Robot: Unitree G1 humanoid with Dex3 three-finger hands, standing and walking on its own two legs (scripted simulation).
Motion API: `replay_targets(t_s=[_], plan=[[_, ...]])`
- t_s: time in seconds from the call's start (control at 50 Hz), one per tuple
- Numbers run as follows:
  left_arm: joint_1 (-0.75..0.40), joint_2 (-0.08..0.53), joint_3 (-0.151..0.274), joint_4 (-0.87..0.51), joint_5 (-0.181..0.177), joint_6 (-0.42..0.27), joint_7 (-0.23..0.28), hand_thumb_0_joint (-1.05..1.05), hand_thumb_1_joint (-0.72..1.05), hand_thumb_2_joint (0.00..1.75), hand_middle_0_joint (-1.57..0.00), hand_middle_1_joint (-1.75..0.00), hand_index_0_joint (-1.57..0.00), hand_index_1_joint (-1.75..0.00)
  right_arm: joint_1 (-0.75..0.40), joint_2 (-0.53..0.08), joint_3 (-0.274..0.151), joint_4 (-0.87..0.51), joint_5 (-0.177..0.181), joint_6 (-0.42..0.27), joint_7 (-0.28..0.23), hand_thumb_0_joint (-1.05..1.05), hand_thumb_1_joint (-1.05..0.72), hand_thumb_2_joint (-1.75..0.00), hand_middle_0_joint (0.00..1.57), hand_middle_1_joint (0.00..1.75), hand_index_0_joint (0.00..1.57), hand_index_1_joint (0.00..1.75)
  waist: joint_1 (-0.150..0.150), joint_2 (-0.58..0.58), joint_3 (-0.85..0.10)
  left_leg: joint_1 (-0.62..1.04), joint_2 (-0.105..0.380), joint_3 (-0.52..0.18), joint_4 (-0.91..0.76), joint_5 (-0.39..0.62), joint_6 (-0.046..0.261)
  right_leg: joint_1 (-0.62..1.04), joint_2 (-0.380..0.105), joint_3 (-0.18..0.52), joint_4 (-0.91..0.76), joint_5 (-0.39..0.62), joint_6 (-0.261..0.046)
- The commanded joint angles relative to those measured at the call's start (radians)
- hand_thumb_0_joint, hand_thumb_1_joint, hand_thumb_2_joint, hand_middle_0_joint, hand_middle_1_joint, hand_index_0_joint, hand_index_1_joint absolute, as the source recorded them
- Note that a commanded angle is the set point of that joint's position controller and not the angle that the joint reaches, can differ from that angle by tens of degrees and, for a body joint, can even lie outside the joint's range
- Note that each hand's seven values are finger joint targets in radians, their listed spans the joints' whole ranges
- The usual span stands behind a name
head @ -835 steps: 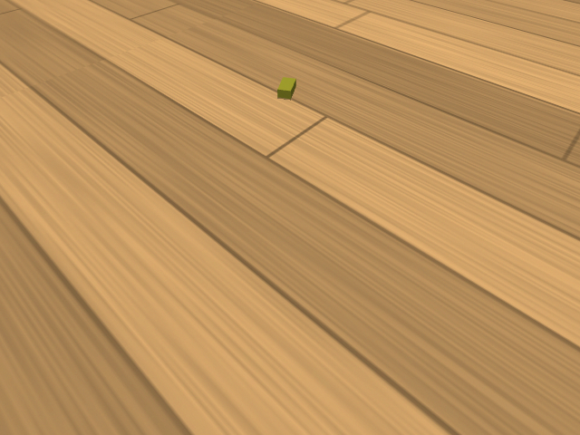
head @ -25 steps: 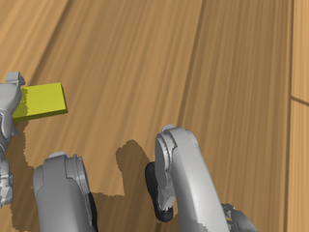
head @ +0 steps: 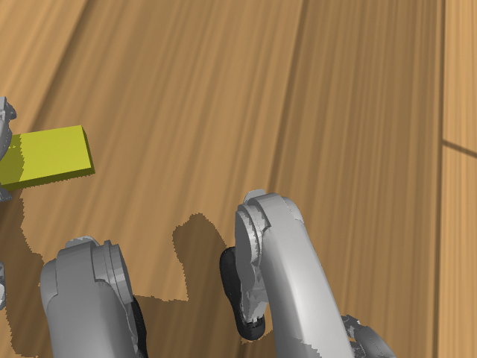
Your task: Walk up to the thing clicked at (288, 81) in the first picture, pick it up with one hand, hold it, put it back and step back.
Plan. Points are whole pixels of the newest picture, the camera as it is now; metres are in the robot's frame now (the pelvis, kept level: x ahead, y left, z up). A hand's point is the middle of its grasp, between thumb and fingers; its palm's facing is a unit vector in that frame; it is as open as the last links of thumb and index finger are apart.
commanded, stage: rise first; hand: left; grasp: from above
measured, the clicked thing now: (43, 158) +0.50 +0.24 -0.29
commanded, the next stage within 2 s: approach in 0.94 s
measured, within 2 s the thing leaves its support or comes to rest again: neither
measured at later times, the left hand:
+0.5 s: hand out of the picture +0.45 +0.28 -0.18, palm faces -0.46 -0.04 -0.88, open 14.2 cm
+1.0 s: hand out of the picture +0.46 +0.28 -0.18, palm faces -0.47 -0.05 -0.88, open 14.2 cm
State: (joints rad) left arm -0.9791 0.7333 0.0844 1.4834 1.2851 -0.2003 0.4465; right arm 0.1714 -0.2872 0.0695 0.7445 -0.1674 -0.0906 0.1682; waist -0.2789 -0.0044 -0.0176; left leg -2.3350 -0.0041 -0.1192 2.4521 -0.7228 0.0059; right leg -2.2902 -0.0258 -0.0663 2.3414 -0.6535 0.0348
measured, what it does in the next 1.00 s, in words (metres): stands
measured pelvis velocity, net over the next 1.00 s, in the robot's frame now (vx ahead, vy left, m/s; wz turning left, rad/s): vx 0.00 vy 0.00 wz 0.00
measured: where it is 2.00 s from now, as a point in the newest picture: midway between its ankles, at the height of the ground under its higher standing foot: (193, 333)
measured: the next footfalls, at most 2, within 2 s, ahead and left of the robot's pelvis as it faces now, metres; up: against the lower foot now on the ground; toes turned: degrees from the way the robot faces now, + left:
none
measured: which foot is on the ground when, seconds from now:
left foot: down 0.00-1.00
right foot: down 0.00-1.00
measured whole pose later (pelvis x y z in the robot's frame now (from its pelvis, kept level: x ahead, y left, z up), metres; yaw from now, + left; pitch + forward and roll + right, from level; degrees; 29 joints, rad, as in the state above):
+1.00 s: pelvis +0.00 +0.00 +0.00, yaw +0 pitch +34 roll -8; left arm -0.98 0.75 0.08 1.49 1.29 -0.23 0.41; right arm 0.19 -0.29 0.08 0.73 -0.16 -0.08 0.17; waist -0.28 0.00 -0.03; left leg -2.34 -0.01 -0.12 2.45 -0.70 0.01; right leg -2.29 -0.03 -0.07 2.33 -0.64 0.04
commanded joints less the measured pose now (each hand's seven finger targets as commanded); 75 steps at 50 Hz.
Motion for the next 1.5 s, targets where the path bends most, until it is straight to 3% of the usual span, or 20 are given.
replay_targets(t_s=[0.0, 0.16, 0.24, 0.42, 0.46, 0.54, 0.64, 0.66, 0.7, 0.82, 0.84, 0.86, 0.88, 1.0, 1.12, 1.18, 1.26, 1.38, 1.46, 1.48], plan=[[-0.279, 0.228, 0.021, -0.13, -0.027, 0.006, 0.018, 0.0, -0.56, 1.02, -0.06, -1.03, -0.06, -1.03, 0.227, -0.255, -0.084, -0.002, 0.003, 0.006, -0.012, 0.0, -0.91, -0.9, 0.2, 0.3, 0.2, 0.3, -0.003, 0.277, -0.704, 0.47, -0.019, 0.093, -0.269, 0.218, 0.028, 0.417, 0.042, -0.084, -0.233, 0.221, -0.066], [-0.316, 0.229, 0.013, -0.16, -0.02, -0.002, -0.003, 0.0, -0.55, 1.02, -0.07, -1.02, -0.06, -1.02, 0.234, -0.261, -0.083, -0.005, 0.019, 0.019, -0.018, 0.0, -0.9, -0.9, 0.2, 0.3, 0.2, 0.3, -0.011, 0.277, -0.696, 0.494, -0.019, 0.078, -0.285, 0.24, 0.022, 0.393, 0.04, -0.091, -0.232, 0.233, -0.07], [-0.32, 0.178, -0.014, -0.107, -0.029, -0.01, -0.011, 0.0, -0.56, 1.03, -0.06, -1.02, -0.06, -1.03, 0.224, -0.257, -0.076, -0.006, 0.018, 0.016, -0.02, 0.0, -0.9, -0.9, 0.2, 0.3, 0.2, 0.3, -0.021, 0.258, -0.638, 0.477, -0.019, 0.075, -0.288, 0.205, 0.023, 0.352, 0.04, -0.092, -0.239, 0.2, -0.071], [-0.326, 0.243, 0.015, -0.141, 0.003, -0.029, 0.016, 0.0, -0.56, 1.03, -0.07, -1.01, -0.06, -1.02, 0.212, -0.266, -0.072, -0.013, 0.016, 0.013, -0.026, 0.0, -0.9, -0.9, 0.2, 0.3, 0.2, 0.3, -0.002, 0.358, -0.679, 0.553, -0.019, 0.063, -0.315, 0.209, 0.007, 0.321, 0.034, -0.099, -0.212, 0.193, -0.071], [-0.343, 0.204, -0.009, -0.116, 0.008, -0.029, 0.019, 0.0, -0.57, 1.04, -0.07, -1.0, -0.05, -1.01, 0.206, -0.264, -0.073, -0.009, 0.009, 0.007, -0.019, 0.0, -0.9, -0.9, 0.2, 0.3, 0.2, 0.3, -0.029, 0.337, -0.65, 0.547, -0.015, 0.057, -0.306, 0.183, 0.008, 0.288, 0.039, -0.109, -0.208, 0.179, -0.072], [-0.348, 0.24, 0.011, -0.159, 0.006, -0.021, 0.037, 0.0, -0.58, 1.05, -0.07, -1.0, -0.05, -1.01, 0.206, -0.26, -0.072, -0.011, 0.014, 0.008, -0.024, 0.0, -0.9, -0.9, 0.2, 0.3, 0.2, 0.3, 0.0, 0.355, -0.699, 0.528, -0.024, 0.083, -0.306, 0.186, 0.015, 0.331, 0.039, -0.092, -0.228, 0.18, -0.074], [-0.365, 0.196, -0.02, -0.074, -0.001, -0.004, 0.023, 0.0, -0.56, 1.04, -0.06, -1.01, -0.06, -1.02, 0.216, -0.26, -0.067, -0.005, 0.006, -0.005, -0.017, 0.0, -0.9, -0.9, 0.2, 0.3, 0.2, 0.3, -0.049, 0.29, -0.623, 0.493, -0.017, 0.076, -0.278, 0.177, 0.021, 0.301, 0.04, -0.097, -0.225, 0.182, -0.069], [-0.366, 0.238, 0.005, -0.104, -0.007, -0.007, 0.025, 0.0, -0.57, 1.04, -0.07, -1.01, -0.06, -1.02, 0.217, -0.265, -0.07, -0.006, 0.01, -0.003, -0.02, 0.0, -0.9, -0.9, 0.2, 0.3, 0.2, 0.3, -0.023, 0.298, -0.659, 0.494, -0.021, 0.075, -0.288, 0.18, 0.022, 0.32, 0.039, -0.092, -0.23, 0.18, -0.072], [-0.311, 0.212, -0.003, -0.076, -0.016, -0.004, 0.013, 0.0, -0.56, 1.04, -0.07, -1.0, -0.06, -1.02, 0.223, -0.261, -0.067, -0.01, 0.009, -0.006, -0.018, 0.0, -0.9, -0.9, 0.2, 0.3, 0.2, 0.3, -0.016, 0.305, -0.639, 0.48, -0.023, 0.082, -0.292, 0.188, 0.021, 0.339, 0.037, -0.092, -0.23, 0.182, -0.07], [-0.313, 0.287, 0.044, -0.108, -0.008, -0.016, -0.003, 0.0, -0.55, 1.03, -0.07, -1.02, -0.06, -1.03, 0.235, -0.268, -0.069, -0.011, 0.006, -0.001, -0.015, 0.0, -0.9, -0.9, 0.2, 0.3, 0.2, 0.3, -0.014, 0.272, -0.687, 0.457, -0.023, 0.089, -0.269, 0.211, 0.026, 0.409, 0.039, -0.086, -0.231, 0.207, -0.064], [-0.296, 0.221, 0.007, -0.097, -0.019, -0.016, -0.005, 0.0, -0.55, 1.03, -0.08, -1.01, -0.07, -1.02, 0.231, -0.26, -0.067, -0.014, 0.009, -0.001, -0.016, 0.0, -0.9, -0.9, 0.2, 0.3, 0.2, 0.3, -0.006, 0.285, -0.684, 0.471, -0.024, 0.089, -0.278, 0.207, 0.023, 0.384, 0.038, -0.087, -0.231, 0.2, -0.067], [-0.323, 0.261, 0.041, -0.135, -0.021, -0.022, 0.003, 0.0, -0.55, 1.03, -0.07, -1.01, -0.06, -1.02, 0.232, -0.268, -0.074, -0.007, 0.009, 0.002, -0.018, 0.0, -0.9, -0.9, 0.2, 0.3, 0.2, 0.3, -0.01, 0.304, -0.707, 0.495, -0.021, 0.083, -0.281, 0.205, 0.02, 0.381, 0.039, -0.093, -0.231, 0.197, -0.068], [-0.311, 0.216, 0.003, -0.11, -0.013, -0.023, 0.0, 0.0, -0.56, 1.03, -0.07, -1.01, -0.06, -1.02, 0.229, -0.258, -0.065, -0.015, 0.007, -0.002, -0.013, 0.0, -0.9, -0.9, 0.2, 0.3, 0.2, 0.3, -0.017, 0.311, -0.679, 0.485, -0.023, 0.085, -0.278, 0.207, 0.018, 0.372, 0.04, -0.093, -0.225, 0.201, -0.071], [-0.315, 0.266, 0.038, -0.179, 0.006, -0.032, 0.014, 0.0, -0.56, 1.04, -0.07, -1.0, -0.06, -1.01, 0.232, -0.264, -0.077, -0.014, 0.011, 0.003, -0.014, 0.0, -0.9, -0.9, 0.2, 0.3, 0.2, 0.3, 0.004, 0.333, -0.719, 0.515, -0.023, 0.087, -0.282, 0.23, 0.016, 0.378, 0.038, -0.091, -0.222, 0.218, -0.073], [-0.4, 0.151, -0.041, -0.165, -0.012, -0.027, 0.019, 0.0, -0.53, 1.04, -0.07, -1.05, -0.07, -1.05, 0.235, -0.255, -0.083, -0.003, 0.011, -0.003, -0.012, 0.0, -0.9, -0.89, 0.2, 0.3, 0.2, 0.3, -0.045, 0.324, -0.678, 0.505, -0.02, 0.079, -0.296, 0.178, 0.017, 0.326, 0.041, -0.098, -0.239, 0.179, -0.075], [-0.48, 0.075, -0.096, -0.106, -0.011, -0.016, 0.022, 0.0, -0.54, 1.02, -0.07, -1.06, -0.07, -1.05, 0.242, -0.254, -0.078, 0.014, 0.006, -0.008, -0.019, 0.0, -0.9, -0.89, 0.2, 0.3, 0.2, 0.3, -0.093, 0.301, -0.645, 0.511, -0.016, 0.071, -0.283, 0.169, 0.016, 0.297, 0.046, -0.104, -0.243, 0.18, -0.075], [-0.528, 0.069, -0.11, 0.004, -0.001, 0.007, 0.041, 0.0, -0.54, 1.06, -0.08, -1.06, -0.07, -1.07, 0.245, -0.261, -0.06, 0.022, -0.007, -0.019, -0.022, 0.0, -0.9, -0.89, 0.2, 0.3, 0.2, 0.3, -0.114, 0.284, -0.603, 0.483, -0.019, 0.068, -0.279, 0.151, 0.018, 0.286, 0.045, -0.107, -0.245, 0.168, -0.072], [-0.521, 0.211, -0.035, 0.062, 0.048, 0.061, 0.082, 0.0, -0.54, 1.06, -0.08, -1.05, -0.07, -1.05, 0.24, -0.276, -0.025, -0.014, -0.011, -0.018, -0.017, 0.0, -0.9, -0.89, 0.2, 0.3, 0.2, 0.3, -0.078, 0.339, -0.655, 0.488, -0.021, 0.082, -0.279, 0.207, 0.018, 0.337, 0.044, -0.097, -0.222, 0.217, -0.073], [-0.438, 0.249, 0.004, 0.061, 0.032, 0.104, 0.093, 0.0, -0.54, 1.05, -0.07, -1.04, -0.07, -1.05, 0.22, -0.281, -0.013, -0.048, -0.003, -0.016, -0.003, 0.0, -0.9, -0.89, 0.2, 0.3, 0.2, 0.3, -0.045, 0.368, -0.711, 0.495, -0.021, 0.089, -0.277, 0.254, 0.022, 0.398, 0.047, -0.094, -0.21, 0.261, -0.073], [-0.422, 0.239, -0.005, 0.089, 0.019, 0.114, 0.085, 0.0, -0.54, 1.04, -0.07, -1.04, -0.07, -1.04, 0.214, -0.275, -0.007, -0.056, -0.003, -0.017, 0.003, 0.0, -0.9, -0.89, 0.2, 0.3, 0.2, 0.3, -0.062, 0.334, -0.688, 0.46, -0.019, 0.094, -0.261, 0.237, 0.029, 0.408, 0.051, -0.092, -0.207, 0.254, -0.068]])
